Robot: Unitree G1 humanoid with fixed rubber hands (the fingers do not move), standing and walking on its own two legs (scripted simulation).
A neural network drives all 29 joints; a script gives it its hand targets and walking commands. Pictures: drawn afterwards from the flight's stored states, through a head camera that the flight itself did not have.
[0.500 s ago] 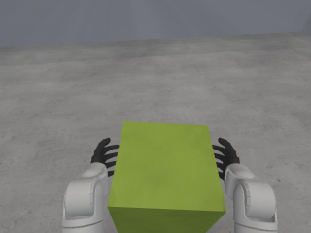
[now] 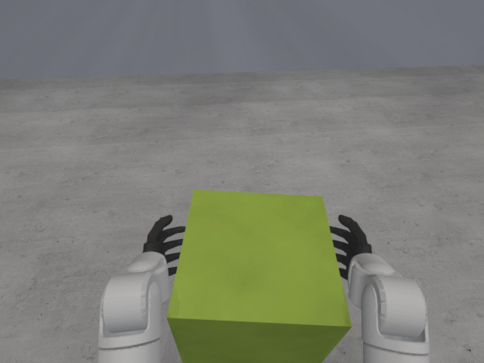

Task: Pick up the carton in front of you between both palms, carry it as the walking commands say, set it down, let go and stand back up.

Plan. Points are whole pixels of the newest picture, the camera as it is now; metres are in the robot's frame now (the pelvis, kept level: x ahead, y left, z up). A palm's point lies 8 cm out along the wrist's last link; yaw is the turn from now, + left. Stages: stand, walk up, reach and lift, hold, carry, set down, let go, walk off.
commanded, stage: carry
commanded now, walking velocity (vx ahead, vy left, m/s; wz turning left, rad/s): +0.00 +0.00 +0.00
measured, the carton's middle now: (252, 287) +0.27 +0.01 +0.02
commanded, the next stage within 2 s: hold in 1.92 s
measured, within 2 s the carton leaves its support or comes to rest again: neither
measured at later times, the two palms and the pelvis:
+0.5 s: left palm (167, 247) +0.29 +0.15 +0.08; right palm (357, 257) +0.29 -0.15 +0.09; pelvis +0.03 +0.00 -0.01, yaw -1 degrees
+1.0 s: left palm (164, 281) +0.25 +0.14 +0.07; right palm (365, 293) +0.24 -0.15 +0.07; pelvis -0.02 +0.00 +0.00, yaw -2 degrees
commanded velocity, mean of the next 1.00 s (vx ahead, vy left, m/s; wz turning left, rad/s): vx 0.00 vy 0.00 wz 0.00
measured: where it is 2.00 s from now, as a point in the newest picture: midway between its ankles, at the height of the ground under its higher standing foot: outside the picture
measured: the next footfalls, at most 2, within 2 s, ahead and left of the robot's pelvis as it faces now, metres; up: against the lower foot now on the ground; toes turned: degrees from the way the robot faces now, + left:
none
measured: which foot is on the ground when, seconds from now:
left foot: down 0.00-1.00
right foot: down 0.00-1.00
